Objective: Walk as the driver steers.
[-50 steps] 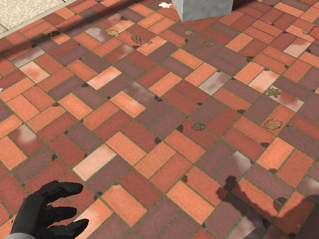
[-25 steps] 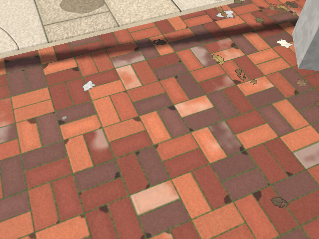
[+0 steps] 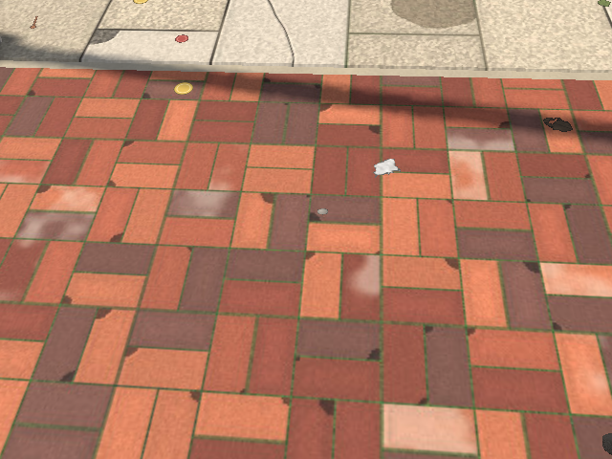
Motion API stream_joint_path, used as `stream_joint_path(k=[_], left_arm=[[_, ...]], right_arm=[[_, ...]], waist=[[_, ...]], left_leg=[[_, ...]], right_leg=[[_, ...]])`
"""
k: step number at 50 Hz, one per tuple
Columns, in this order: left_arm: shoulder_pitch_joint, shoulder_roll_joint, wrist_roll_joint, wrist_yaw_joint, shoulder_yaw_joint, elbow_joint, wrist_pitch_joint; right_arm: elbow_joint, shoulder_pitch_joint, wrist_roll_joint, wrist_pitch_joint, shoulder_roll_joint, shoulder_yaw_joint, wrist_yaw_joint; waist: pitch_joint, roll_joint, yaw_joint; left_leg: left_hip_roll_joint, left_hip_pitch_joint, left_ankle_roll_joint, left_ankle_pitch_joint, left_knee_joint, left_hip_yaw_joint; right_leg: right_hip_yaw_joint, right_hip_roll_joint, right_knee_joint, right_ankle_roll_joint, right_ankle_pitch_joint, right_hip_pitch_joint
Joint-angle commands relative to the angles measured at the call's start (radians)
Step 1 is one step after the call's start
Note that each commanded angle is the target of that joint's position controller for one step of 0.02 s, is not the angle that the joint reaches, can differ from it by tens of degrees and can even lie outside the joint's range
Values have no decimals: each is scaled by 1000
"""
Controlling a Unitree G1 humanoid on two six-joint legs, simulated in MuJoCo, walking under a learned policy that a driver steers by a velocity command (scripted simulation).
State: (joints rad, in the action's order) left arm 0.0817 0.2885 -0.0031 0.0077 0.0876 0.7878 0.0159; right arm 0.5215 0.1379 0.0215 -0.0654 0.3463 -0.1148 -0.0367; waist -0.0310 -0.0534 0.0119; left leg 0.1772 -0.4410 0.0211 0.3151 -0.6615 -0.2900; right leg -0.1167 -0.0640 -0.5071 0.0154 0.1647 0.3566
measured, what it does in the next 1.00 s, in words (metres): walks ahead: left foot, then right foot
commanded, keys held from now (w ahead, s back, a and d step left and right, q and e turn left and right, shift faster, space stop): q+shift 0.22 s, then shift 0.08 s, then e+shift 0.08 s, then w+e+shift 0.62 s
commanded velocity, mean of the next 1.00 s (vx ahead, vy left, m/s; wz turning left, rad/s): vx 0.40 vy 0.00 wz -0.03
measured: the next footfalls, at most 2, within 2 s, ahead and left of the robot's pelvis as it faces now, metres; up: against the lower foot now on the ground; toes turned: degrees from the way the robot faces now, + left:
left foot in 0.40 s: +0.00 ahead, +0.15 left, +0.00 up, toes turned +20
right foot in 0.96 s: +0.40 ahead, -0.07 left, +0.00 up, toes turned -11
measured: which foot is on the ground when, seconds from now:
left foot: up 0.00-0.38, down 0.40-0.94, up 0.96-1.00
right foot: down 0.00-0.40, up 0.42-0.94, down 0.96-1.00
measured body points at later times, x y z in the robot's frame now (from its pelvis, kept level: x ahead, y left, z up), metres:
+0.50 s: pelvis +0.01 +0.03 +0.01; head +0.02 +0.06 +0.46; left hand +0.01 +0.34 -0.12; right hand +0.25 -0.16 -0.06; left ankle -0.04 +0.14 -0.73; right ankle +0.04 -0.12 -0.67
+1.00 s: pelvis +0.28 -0.01 -0.04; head +0.30 -0.02 +0.41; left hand +0.46 +0.26 -0.13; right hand +0.26 -0.28 -0.18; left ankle +0.00 +0.15 -0.65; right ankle +0.36 -0.07 -0.73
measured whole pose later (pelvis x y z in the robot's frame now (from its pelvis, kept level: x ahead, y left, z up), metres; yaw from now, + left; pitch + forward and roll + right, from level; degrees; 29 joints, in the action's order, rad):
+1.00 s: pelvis +0.28 -0.01 -0.04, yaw -7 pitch +1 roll +1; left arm 0.15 0.32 -0.01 -0.06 0.08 0.71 -0.01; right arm 0.86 0.40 -0.04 0.03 0.27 -0.06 0.00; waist -0.02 -0.01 -0.01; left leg -0.17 0.07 -0.08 0.47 -0.94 0.21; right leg 0.13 -0.04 -0.86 -0.18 0.31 0.59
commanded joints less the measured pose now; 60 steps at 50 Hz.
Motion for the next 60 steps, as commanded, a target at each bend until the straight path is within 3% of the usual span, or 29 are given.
stream_joint_path(k=[1,2,3,5,9,13,16,18,19,20,21,22,23,24,27,30,31,34,41,43,45,47,48,49,50,51,53,56,60], left_arm=[[-42,166,-43,13,42,-100,9],[-91,111,-29,25,28,-123,5],[-108,90,-16,37,21,-134,-1],[-83,101,-5,56,16,-133,-11],[33,143,-20,59,28,-115,-23],[34,189,-12,37,45,-115,-28],[38,202,13,15,48,-106,-22],[19,177,41,4,32,-92,-19],[61,116,44,-5,9,-65,-13],[89,8,-5,-26,-35,-69,0],[77,19,-6,-36,-37,-103,8],[-18,138,31,-27,0,-118,10],[-45,166,62,-27,17,-133,10],[-18,155,62,-25,21,-115,9],[66,135,40,-22,32,-70,14],[92,94,41,-22,27,-64,13],[83,77,-72,-66,21,-55,-20],[58,66,-37,-105,20,-76,-45],[-86,66,-35,-124,-3,-145,-44],[-125,51,-27,-119,-17,-172,-43],[-58,56,-13,-97,-19,-169,-42],[231,122,6,-69,14,-105,-25],[465,183,-6,-53,49,-26,-14],[394,325,-17,-37,82,-17,-22],[396,349,2,-42,88,-52,-23],[387,333,-13,-36,83,-42,-24],[351,250,-18,-15,61,-31,-2],[266,167,-1,-13,22,-57,29],[314,174,1,-18,19,-55,57]], right_arm=[[-85,70,-8,29,156,-38,17],[-55,80,-4,27,183,-47,22],[-30,92,-5,18,165,-45,20],[-35,90,-1,9,110,-23,27],[-85,-17,10,10,66,2,29],[-91,-25,-5,12,34,19,38],[-70,6,-8,7,40,15,40],[-27,90,-16,8,18,16,41],[-4,126,-19,11,23,17,38],[10,175,-21,16,43,21,27],[9,198,-29,18,170,-7,21],[26,272,-36,38,173,-21,26],[48,246,-36,65,170,-16,26],[54,191,-30,89,143,-7,21],[68,136,-29,141,51,22,11],[92,153,-38,165,33,20,9],[118,194,-74,147,60,24,23],[142,204,-70,149,59,21,25],[235,260,-75,159,66,13,10],[266,283,-79,149,74,11,12],[279,264,-72,135,109,9,14],[274,235,-59,111,183,-4,24],[256,203,-52,112,182,1,32],[178,220,-51,125,-7,46,54],[105,67,-59,154,25,50,57],[67,-30,-56,171,52,51,56],[99,20,-65,187,32,68,49],[113,73,-93,133,29,75,54],[33,-147,-81,112,12,96,68]], waist=[[112,310,47],[94,233,48],[78,176,43],[56,143,23],[80,191,-58],[118,208,-61],[129,233,-45],[139,218,11],[145,166,20],[223,-28,8],[209,-259,30],[176,-165,136],[87,-178,115],[39,-187,81],[-7,-145,22],[-7,-90,8],[-14,11,2],[-66,-53,-6],[-169,-35,21],[-184,-33,31],[-104,-46,-19],[81,-63,-167],[199,5,-275],[173,340,-141],[268,241,-164],[179,142,-166],[59,19,-80],[-3,31,8],[-114,39,-35]], left_leg=[[-90,-230,-44,254,-441,97],[-121,-222,-60,178,-507,122],[-134,-222,-74,119,-563,142],[-166,-261,-93,56,-634,199],[-238,-303,-125,32,-478,266],[-256,-126,-111,74,-273,305],[-210,19,-76,83,-97,336],[-172,189,-22,-60,188,341],[-175,350,5,-201,330,314],[-347,582,33,-355,334,107],[-563,595,201,-78,351,-108],[-590,515,272,343,446,-192],[-564,479,233,512,489,-179],[-533,460,185,496,506,-124],[-484,419,103,301,548,73],[-483,436,88,174,567,209],[-466,361,66,171,581,272],[-483,348,69,169,589,336],[-517,534,64,62,626,506],[-516,601,64,-143,588,570],[-495,611,51,-799,417,642],[-508,531,61,-1264,-13,635],[-473,308,30,-1071,-360,620],[-261,-187,-48,-4,-733,566],[-154,-341,-63,138,-893,306],[-213,-436,-41,52,-887,234],[-297,-346,-23,-11,-737,225],[-326,-238,-59,2,-602,220],[-299,-259,-101,-160,-287,302]], right_leg=[[-442,454,255,-273,-80,-197],[-309,393,229,-238,-57,-176],[-208,324,209,-200,-37,-172],[-102,297,210,-198,-104,-185],[-4,327,217,-233,-198,-322],[92,352,202,-232,-253,-278],[110,361,160,-222,-301,-242],[118,340,75,-184,-316,-207],[148,306,21,-122,-242,-116],[215,225,-111,-25,140,55],[262,125,-298,28,474,313],[149,154,-495,18,453,398],[98,154,-584,-9,380,486],[72,162,-616,-21,294,525],[28,154,-661,-12,46,533],[27,163,-688,11,-74,567],[84,127,-699,19,-55,500],[81,145,-697,18,-118,554],[182,204,-467,-91,-51,592],[241,195,-387,-146,31,556],[344,97,-321,-211,144,332],[369,-43,-309,-259,244,-55],[264,-72,-195,-281,222,-416],[-299,192,28,-384,565,-639],[-723,288,233,-426,593,-684],[-659,303,256,-389,466,-660],[-487,256,244,-345,287,-406],[-338,163,289,-351,195,-173],[-245,84,377,-333,-3,-67]])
